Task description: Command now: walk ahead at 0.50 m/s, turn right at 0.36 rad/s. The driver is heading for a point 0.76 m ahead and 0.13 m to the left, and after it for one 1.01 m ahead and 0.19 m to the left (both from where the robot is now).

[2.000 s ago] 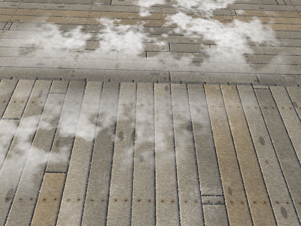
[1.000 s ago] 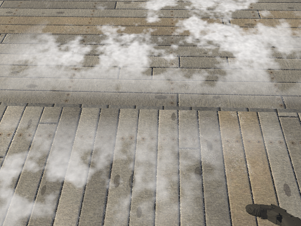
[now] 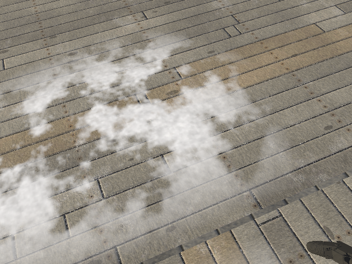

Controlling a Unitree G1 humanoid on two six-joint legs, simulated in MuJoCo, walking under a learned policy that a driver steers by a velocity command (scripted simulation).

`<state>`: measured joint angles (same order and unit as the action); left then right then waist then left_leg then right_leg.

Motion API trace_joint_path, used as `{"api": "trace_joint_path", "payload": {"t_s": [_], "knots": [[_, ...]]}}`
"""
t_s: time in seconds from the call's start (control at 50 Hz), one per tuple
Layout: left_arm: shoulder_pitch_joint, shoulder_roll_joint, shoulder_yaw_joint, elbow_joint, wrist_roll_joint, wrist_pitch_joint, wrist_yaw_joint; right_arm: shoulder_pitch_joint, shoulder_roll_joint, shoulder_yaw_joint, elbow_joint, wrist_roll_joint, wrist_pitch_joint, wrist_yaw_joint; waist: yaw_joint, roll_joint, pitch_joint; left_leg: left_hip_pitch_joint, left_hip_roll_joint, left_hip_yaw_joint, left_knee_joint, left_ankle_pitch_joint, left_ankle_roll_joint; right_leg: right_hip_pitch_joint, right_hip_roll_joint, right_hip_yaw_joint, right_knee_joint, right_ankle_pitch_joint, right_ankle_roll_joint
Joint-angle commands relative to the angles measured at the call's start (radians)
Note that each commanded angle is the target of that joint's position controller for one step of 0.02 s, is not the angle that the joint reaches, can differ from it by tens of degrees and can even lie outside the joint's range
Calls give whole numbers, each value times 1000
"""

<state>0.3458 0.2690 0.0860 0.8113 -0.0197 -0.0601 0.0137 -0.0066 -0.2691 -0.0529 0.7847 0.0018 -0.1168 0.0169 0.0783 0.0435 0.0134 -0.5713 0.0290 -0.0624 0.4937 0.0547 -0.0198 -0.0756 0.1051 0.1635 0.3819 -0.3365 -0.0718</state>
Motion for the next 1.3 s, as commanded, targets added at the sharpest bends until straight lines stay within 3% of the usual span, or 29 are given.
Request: {"api": "trace_joint_path", "payload": {"t_s": [0.02, 0.04, 0.06, 0.08, 0.1, 0.12, 0.16, 0.2, 0.24, 0.38, 0.5, 0.56, 0.58, 0.6, 0.62, 0.64, 0.68, 0.76, 0.9, 1.0, 1.06, 1.1, 1.12, 1.14, 1.16, 1.18, 1.2, 1.22, 1.3], "knots": [[33, 137, 31, -32, 6, 1, 9, -36, -118, -29, -72, 1, -32, 10, -34, -174, -13, 94, -13, 27, -32, -84, 43, 23, -283, 191, -1, 392, -120], [19, 129, 27, -39, 7, 4, 9, 42, -137, -40, -50, -4, -37, 8, -77, -175, -48, 200, -33, 53, -69, -90, 71, 30, -251, 174, 75, 522, -102], [2, 101, 13, -53, 13, 2, 4, 170, -174, -54, -26, -17, -41, 4, -137, -153, -154, 409, 29, 1, -35, -59, 121, -26, -199, 133, 246, 566, -74], [53, 61, -4, -70, 30, -3, 4, 332, -242, -71, -9, -24, -39, 1, -170, -3, -308, 719, 206, -227, 5, -41, 212, -230, -102, 50, 547, 315, -26], [192, 19, -17, -61, -9, -17, 0, 417, -272, -85, 49, -13, -24, 14, -123, 316, -373, 947, 372, -670, -145, -297, 352, -563, 8, -5, 829, -240, 34], [124, 119, -2, -50, -23, -21, 2, 393, -175, -61, 35, 17, -21, 17, -156, 165, -260, 892, 352, -692, -196, -531, 313, -687, -55, 52, 926, -227, 29], [-67, 139, 3, -93, -4, -24, 1, 264, -113, -36, 7, 4, -5, 12, -144, -6, -57, 620, 275, -427, -235, -401, 250, -690, -137, -20, 888, -58, 26], [-76, 108, 5, -108, 11, -25, -4, 226, -91, -23, 7, -15, -3, 10, -95, 26, -23, 480, 218, -309, -278, -236, 244, -607, -196, -46, 780, 18, 29], [-61, 74, -2, -106, 8, -20, -6, 244, -91, -22, 22, -6, -7, 8, -83, 51, -31, 451, 192, -229, -307, -127, 250, -578, -212, -74, 705, 28, 40], [-264, 26, -28, -169, 11, -26, -17, 328, -155, -34, 62, 16, 12, -10, -137, 26, 0, 448, 145, -39, -349, 28, 217, -551, -198, -144, 299, 348, 72], [-403, 51, -24, -230, -1, -40, -46, 420, -169, -34, 106, 26, 41, -14, -162, 38, 46, 565, 211, -78, -276, 42, 195, -517, -154, -151, 138, 310, 40], [-195, 129, 15, -178, 8, -51, -41, 380, -189, -36, 98, 27, 53, -21, -29, 40, -72, 534, 167, -55, -44, 293, 150, -181, -108, -179, 59, 284, -11], [-18, 188, 37, -143, 24, -50, -30, 360, -148, -20, 73, 12, 49, -20, 49, 3, -210, 369, 114, -21, 193, 173, 115, 117, -220, -83, 118, 328, -63], [95, 284, 60, -126, 41, -38, -22, 463, -37, 14, 48, 7, 30, -18, 39, -230, -375, -25, -31, 65, 585, -267, 39, 510, -493, 307, 97, 231, -197], [118, 213, 41, -118, 33, -31, -23, 466, -79, 6, 63, 23, 15, -15, 49, -283, -437, -136, -42, -55, 741, -640, 40, 496, -548, 520, -18, 125, -228], [58, 159, 21, -116, 25, -29, -22, 390, -154, -19, 44, 48, 15, -13, 41, -211, -266, -210, 9, -64, 804, -583, 44, 365, -508, 379, -45, 75, -182], [-75, 96, 0, -116, 22, -34, -27, 307, -137, -23, 25, 33, 29, -19, -19, -142, -93, -170, 79, -27, 732, -436, 42, 92, -426, 161, -127, 120, -137], [-166, 81, 4, -90, 33, -64, -31, 340, -70, -26, 26, 29, 81, -21, -101, -147, -9, -65, 117, -36, 661, -300, 22, -115, -375, -61, -249, 270, -126], [-109, 139, 24, -37, 32, -56, -2, 149, -41, -16, -47, 17, 76, 10, -53, -86, 45, -101, 100, 16, 313, 4, 22, -46, -354, -284, -269, 374, -97], [-37, 179, 41, 2, 6, -23, 3, 16, -48, -11, -124, 18, 78, 38, -10, -79, 88, -146, 78, 80, 174, -94, 67, 127, -408, -334, -207, 444, -78], [-56, 219, 51, 0, -5, -1, 8, 68, -89, -33, -143, 19, 83, 45, -66, -124, 18, -2, -5, 164, 157, -248, 121, 182, -410, -376, -25, 870, -44], [-74, 212, 43, -8, -10, 12, 13, 340, -185, -89, -79, 26, 87, 30, -216, -101, -133, 401, -99, 185, 70, -200, 187, 56, -346, -423, 360, 955, 13], [-45, 138, 16, -33, 28, 1, 13, 458, -292, -121, -57, 28, 97, 6, -230, 77, -221, 696, 93, -120, 61, -140, 257, -234, -285, -423, 696, 441, 66], [3, 44, -17, -89, 31, -35, 1, 394, -350, -120, -92, 27, 83, 10, -125, 246, -350, 954, 298, -715, -122, -357, 463, -612, -65, -231, 1007, -260, 116], [-119, 141, 0, -102, -9, -71, -14, 416, -256, -92, -103, 19, 72, 20, -204, 84, -354, 953, 305, -722, -211, -399, 419, -723, -110, -69, 1045, -227, 89], [-179, 149, 1, -123, -32, -87, -19, 391, -209, -79, -96, 15, 60, 20, -195, 57, -225, 851, 275, -576, -206, -346, 380, -770, -148, -81, 1002, -147, 63], [-178, 136, -2, -114, -13, -91, -12, 326, -180, -69, -103, 18, 54, 20, -143, -34, -137, 692, 230, -457, -203, -243, 344, -723, -194, -82, 908, -70, 58], [-172, 149, 7, -103, 15, -85, -5, 263, -141, -58, -117, 14, 53, 14, -105, -28, -99, 568, 193, -368, -211, -145, 324, -648, -224, -81, 821, -28, 63], [-157, 118, 7, -110, 34, -43, -6, 238, -158, -59, -140, 6, 47, -7, -58, -15, -59, 375, 139, -252, -269, 45, 327, -543, -224, -103, 660, 70, 112]]}}
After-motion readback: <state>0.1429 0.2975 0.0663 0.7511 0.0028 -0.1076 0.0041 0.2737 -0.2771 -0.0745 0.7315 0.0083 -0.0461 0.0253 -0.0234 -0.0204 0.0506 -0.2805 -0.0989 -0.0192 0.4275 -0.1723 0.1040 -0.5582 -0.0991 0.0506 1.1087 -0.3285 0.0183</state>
